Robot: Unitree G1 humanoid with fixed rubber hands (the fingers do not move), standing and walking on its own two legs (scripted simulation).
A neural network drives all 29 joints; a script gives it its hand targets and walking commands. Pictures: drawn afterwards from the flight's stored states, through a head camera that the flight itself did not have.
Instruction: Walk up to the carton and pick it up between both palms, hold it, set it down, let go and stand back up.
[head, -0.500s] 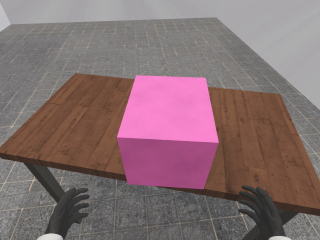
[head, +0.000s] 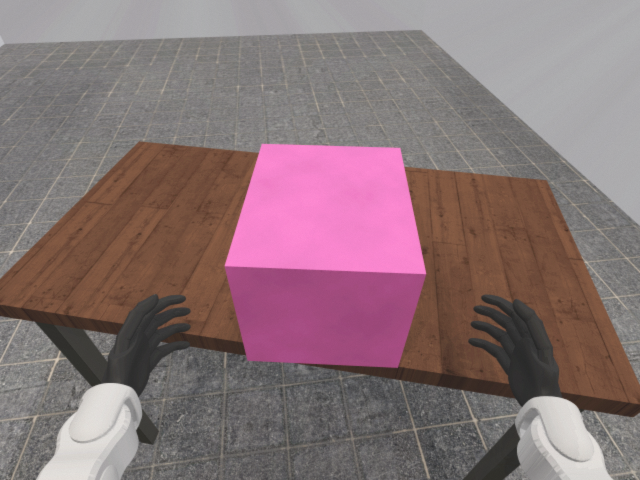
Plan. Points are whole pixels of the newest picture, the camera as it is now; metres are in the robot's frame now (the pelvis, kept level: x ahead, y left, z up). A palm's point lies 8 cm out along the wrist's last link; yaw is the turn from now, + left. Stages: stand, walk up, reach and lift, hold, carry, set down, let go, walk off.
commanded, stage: reach and lift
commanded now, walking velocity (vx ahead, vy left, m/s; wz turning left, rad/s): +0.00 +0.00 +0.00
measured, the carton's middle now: (326, 250) +0.45 +0.04 +0.06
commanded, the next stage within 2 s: none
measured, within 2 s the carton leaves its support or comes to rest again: neither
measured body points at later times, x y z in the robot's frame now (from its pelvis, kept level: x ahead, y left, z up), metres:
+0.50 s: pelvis +0.00 +0.00 +0.00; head +0.00 -0.01 +0.45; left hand +0.31 +0.24 +0.15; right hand +0.33 -0.19 +0.13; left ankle -0.01 +0.14 -0.75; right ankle -0.01 -0.12 -0.75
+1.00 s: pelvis +0.00 +0.00 +0.00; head +0.00 +0.01 +0.45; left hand +0.38 +0.25 +0.20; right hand +0.40 -0.20 +0.18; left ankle -0.01 +0.14 -0.75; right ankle -0.01 -0.12 -0.75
